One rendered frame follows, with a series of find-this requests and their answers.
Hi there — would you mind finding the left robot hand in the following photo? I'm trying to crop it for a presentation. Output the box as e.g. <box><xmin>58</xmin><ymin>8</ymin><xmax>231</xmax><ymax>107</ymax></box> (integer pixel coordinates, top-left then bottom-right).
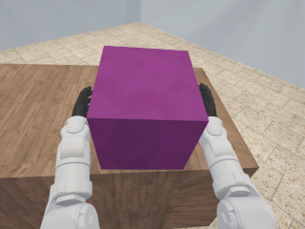
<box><xmin>71</xmin><ymin>86</ymin><xmax>93</xmax><ymax>118</ymax></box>

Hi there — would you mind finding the robot left upper arm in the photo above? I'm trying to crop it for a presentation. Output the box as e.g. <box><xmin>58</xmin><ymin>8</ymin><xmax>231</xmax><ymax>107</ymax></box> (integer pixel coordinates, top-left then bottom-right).
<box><xmin>41</xmin><ymin>202</ymin><xmax>100</xmax><ymax>229</ymax></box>

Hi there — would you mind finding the carton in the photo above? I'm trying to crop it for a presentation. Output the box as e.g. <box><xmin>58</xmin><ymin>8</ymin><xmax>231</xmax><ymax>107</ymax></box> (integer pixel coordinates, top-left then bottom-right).
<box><xmin>86</xmin><ymin>45</ymin><xmax>209</xmax><ymax>170</ymax></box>

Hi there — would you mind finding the right robot forearm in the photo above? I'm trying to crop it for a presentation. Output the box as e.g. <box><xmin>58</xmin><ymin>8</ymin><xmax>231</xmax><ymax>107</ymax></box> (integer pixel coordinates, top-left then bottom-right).
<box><xmin>198</xmin><ymin>116</ymin><xmax>277</xmax><ymax>229</ymax></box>

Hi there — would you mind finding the robot right upper arm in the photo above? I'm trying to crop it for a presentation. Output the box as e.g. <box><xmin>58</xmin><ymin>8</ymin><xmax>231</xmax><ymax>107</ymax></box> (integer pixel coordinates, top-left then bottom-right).
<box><xmin>216</xmin><ymin>197</ymin><xmax>276</xmax><ymax>229</ymax></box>

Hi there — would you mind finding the pedestal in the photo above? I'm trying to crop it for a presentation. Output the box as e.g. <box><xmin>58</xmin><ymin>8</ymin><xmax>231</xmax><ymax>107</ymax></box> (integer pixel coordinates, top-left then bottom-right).
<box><xmin>0</xmin><ymin>63</ymin><xmax>259</xmax><ymax>229</ymax></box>

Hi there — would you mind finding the right robot hand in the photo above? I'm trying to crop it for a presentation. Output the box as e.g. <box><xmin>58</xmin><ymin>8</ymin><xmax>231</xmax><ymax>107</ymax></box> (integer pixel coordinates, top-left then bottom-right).
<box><xmin>198</xmin><ymin>83</ymin><xmax>217</xmax><ymax>117</ymax></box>

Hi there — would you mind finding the left robot forearm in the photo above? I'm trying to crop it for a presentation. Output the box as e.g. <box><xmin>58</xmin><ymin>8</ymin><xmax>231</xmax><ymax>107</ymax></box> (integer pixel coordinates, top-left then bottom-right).
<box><xmin>40</xmin><ymin>115</ymin><xmax>92</xmax><ymax>229</ymax></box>

